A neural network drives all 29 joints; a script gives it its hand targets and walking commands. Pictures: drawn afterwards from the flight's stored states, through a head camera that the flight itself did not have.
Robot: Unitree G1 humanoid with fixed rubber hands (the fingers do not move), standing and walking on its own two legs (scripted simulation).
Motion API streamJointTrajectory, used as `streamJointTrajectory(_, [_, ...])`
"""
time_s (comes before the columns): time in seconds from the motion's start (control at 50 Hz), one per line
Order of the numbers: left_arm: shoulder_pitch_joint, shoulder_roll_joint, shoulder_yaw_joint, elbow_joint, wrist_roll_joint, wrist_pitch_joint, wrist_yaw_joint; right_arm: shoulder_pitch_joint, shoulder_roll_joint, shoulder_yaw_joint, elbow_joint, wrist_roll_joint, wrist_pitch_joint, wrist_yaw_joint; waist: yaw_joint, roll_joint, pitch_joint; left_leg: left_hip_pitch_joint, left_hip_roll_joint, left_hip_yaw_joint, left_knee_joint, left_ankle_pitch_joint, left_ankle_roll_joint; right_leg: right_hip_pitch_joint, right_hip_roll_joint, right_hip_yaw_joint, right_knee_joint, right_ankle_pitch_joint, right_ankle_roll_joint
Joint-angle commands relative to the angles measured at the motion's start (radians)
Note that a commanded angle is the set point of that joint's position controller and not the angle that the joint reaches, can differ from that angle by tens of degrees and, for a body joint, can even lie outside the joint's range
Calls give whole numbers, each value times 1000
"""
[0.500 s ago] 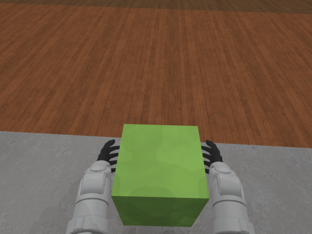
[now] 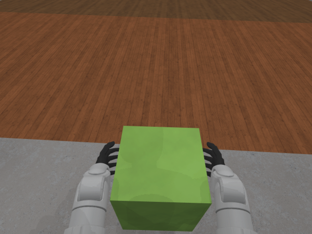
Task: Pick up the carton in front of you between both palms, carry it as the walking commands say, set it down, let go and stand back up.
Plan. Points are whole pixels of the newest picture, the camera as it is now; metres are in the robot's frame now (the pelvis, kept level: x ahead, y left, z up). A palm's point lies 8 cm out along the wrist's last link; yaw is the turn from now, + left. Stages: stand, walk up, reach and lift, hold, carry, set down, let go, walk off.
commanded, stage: hold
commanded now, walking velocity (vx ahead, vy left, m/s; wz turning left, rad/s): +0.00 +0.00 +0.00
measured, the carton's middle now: (159, 181) +0.29 +0.00 -0.03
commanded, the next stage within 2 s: carry in 0.28 s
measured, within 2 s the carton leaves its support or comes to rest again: neither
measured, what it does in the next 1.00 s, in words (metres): walks ahead: left foot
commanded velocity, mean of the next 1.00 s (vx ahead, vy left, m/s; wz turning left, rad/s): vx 0.38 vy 0.00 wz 0.00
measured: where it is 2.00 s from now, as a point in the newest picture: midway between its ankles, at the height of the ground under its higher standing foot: (157, 158)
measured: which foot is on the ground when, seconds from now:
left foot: down 0.00-0.68, up 0.70-0.86, down 0.88-1.00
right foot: down 0.00-0.90, up 0.92-1.00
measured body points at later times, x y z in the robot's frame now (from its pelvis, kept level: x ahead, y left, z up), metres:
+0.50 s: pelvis +0.00 +0.01 -0.01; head -0.04 +0.01 +0.44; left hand +0.30 +0.16 +0.06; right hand +0.31 -0.14 +0.06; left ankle +0.01 +0.13 -0.74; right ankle +0.01 -0.13 -0.74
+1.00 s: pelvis +0.22 +0.03 -0.01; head +0.22 +0.03 +0.44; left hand +0.51 +0.18 +0.07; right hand +0.51 -0.12 +0.07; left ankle +0.18 +0.12 -0.75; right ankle +0.12 -0.07 -0.69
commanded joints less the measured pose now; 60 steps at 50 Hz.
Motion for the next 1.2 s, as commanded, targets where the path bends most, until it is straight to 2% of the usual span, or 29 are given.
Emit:
streamJointTrajectory(0.0, [-454,-880,-540,-53,-236,4,-216,-416,893,549,-20,242,14,227,0,-13,-193,34,-57,56,-58,205,-12,74,62,-68,-48,194,15])
streamJointTrajectory(0.08, [-500,-864,-490,-9,-208,8,-227,-449,893,506,28,219,22,234,4,-9,-134,1,-55,72,-67,61,-2,40,54,-72,-62,64,12])
streamJointTrajectory(0.24, [-625,-902,-504,15,-224,-10,-244,-578,936,510,41,230,1,244,3,-25,-190,-14,-49,73,-45,3,6,34,54,-76,-37,13,14])
streamJointTrajectory(0.26, [-636,-918,-511,-10,-236,-6,-242,-598,934,552,-8,241,2,242,-6,-31,-211,-133,104,52,22,-237,12,-104,-113,-29,2,-228,-5])
streamJointTrajectory(0.3, [-634,-907,-543,-66,-253,6,-230,-598,943,576,-27,276,17,235,-2,-35,-186,-249,72,25,24,-576,10,-179,-108,29,-43,-631,-20])
streamJointTrajectory(0.36, [-588,-898,-609,-147,-291,40,-208,-599,934,661,-115,327,46,222,7,-102,-285,-232,22,174,229,-217,-18,-131,-173,60,-63,-439,-49])
streamJointTrajectory(0.4, [-569,-872,-639,-195,-309,82,-194,-574,934,702,-147,369,90,214,-1,-172,-336,-218,9,216,196,-209,-20,-126,-211,76,-78,-481,-73])
streamJointTrajectory(0.44, [-579,-837,-670,-250,-328,142,-179,-588,914,722,-192,401,149,206,-5,-87,-296,-122,48,166,48,-309,9,-284,-152,-25,17,-540,-50])
streamJointTrajectory(0.48, [-597,-814,-696,-297,-375,206,-175,-566,875,729,-238,422,202,193,-27,247,-234,-62,305,-236,-172,-585,113,-495,-25,-239,383,-340,17])
streamJointTrajectory(0.5, [-600,-804,-721,-312,-397,237,-173,-537,852,726,-242,422,235,183,-24,260,-166,-61,369,-303,-206,-573,158,-567,-65,-228,386,-300,13])
streamJointTrajectory(0.54, [-641,-833,-763,-355,-467,290,-172,-515,826,723,-283,423,292,161,-22,152,-173,-84,342,-204,-176,-386,168,-492,-82,-234,275,-310,4])
streamJointTrajectory(0.58, [-573,-864,-786,-398,-519,334,-172,-513,849,769,-394,467,334,147,-10,111,-262,-145,260,-2,-73,-308,113,-248,-38,-307,56,-139,10])
streamJointTrajectory(0.62, [-526,-875,-792,-413,-535,369,-174,-463,841,772,-427,492,374,147,-9,57,-349,-327,187,127,61,-306,58,94,-89,-272,44,-85,2])
streamJointTrajectory(0.64, [-482,-871,-785,-427,-538,386,-172,-455,858,792,-461,509,394,152,13,-62,-362,-459,135,208,244,-311,27,192,-233,-69,-35,-242,-52])
streamJointTrajectory(0.66, [-471,-862,-771,-453,-519,395,-165,-507,878,812,-508,532,413,160,22,-270,-340,-652,74,288,422,-326,3,274,-400,200,-102,-284,-132])
streamJointTrajectory(0.7, [-434,-868,-754,-473,-492,419,-152,-494,881,803,-507,553,444,179,32,-217,-259,-736,108,228,425,-394,23,236,-476,265,-123,-141,-226])
streamJointTrajectory(0.74, [-458,-871,-777,-569,-486,433,-143,-453,902,812,-500,572,450,189,31,-130,-264,-675,95,255,334,-335,21,212,-409,111,-110,1,-182])
streamJointTrajectory(0.78, [-474,-889,-786,-631,-512,447,-142,-403,925,815,-518,575,457,188,25,-128,-323,-507,55,326,199,-176,16,159,-336,-61,-55,73,-127])
streamJointTrajectory(0.82, [-456,-875,-798,-653,-531,463,-147,-377,895,812,-561,558,463,175,11,-119,-368,-163,29,389,33,-14,12,-40,-260,-224,44,-65,-63])
streamJointTrajectory(0.84, [-460,-854,-802,-660,-534,470,-149,-383,896,806,-572,558,470,167,-2,-64,-398,69,64,363,33,6,25,-190,-234,-285,137,-102,-33])
streamJointTrajectory(0.86, [-468,-838,-802,-673,-542,482,-154,-368,870,796,-584,546,475,160,-23,84,-393,226,215,146,-30,-159,82,-401,-183,-352,340,-140,2])
streamJointTrajectory(0.88, [-485,-826,-804,-669,-555,498,-157,-363,841,784,-576,532,480,151,-37,319,-362,342,435,-257,-118,-130,182,-674,-88,-349,547,-323,38])
streamJointTrajectory(0.9, [-547,-800,-822,-698,-582,510,-166,-365,842,760,-575,511,484,143,-51,244,-311,330,494,-325,-95,37,275,-740,-98,-251,636,-394,8])
streamJointTrajectory(0.92, [-545,-802,-826,-675,-597,518,-173,-375,839,753,-588,508,494,135,-48,151,-288,355,496,-286,-72,223,289,-832,-113,-224,706,-409,-3])
streamJointTrajectory(0.94, [-526,-806,-812,-647,-597,520,-175,-408,851,764,-600,522,503,130,-45,85,-310,362,461,-197,-53,341,252,-836,-134,-209,728,-398,-12])
streamJointTrajectory(1.0, [-419,-833,-774,-579,-552,512,-170,-403,879,799,-579,544,511,142,-36,59,-336,306,382,-1,-89,330,165,-744,-138,-239,526,-234,-4])
streamJointTrajectory(1.1, [-349,-897,-761,-549,-473,475,-148,-391,905,835,-575,580,492,191,-25,143,-262,125,281,235,-84,439,100,-479,-55,-360,206,29,-17])
streamJointTrajectory(1.16, [-341,-891,-760,-566,-467,462,-146,-391,890,844,-583,587,481,199,8,129,-339,-57,232,378,158,594,44,-40,8,-448,130,95,-42])
streamJointTrajectory(1.18, [-359,-898,-765,-561,-474,461,-150,-390,877,838,-581,585,481,203,19,100,-390,-170,193,394,299,490,29,133,-24,-419,140,34,-50])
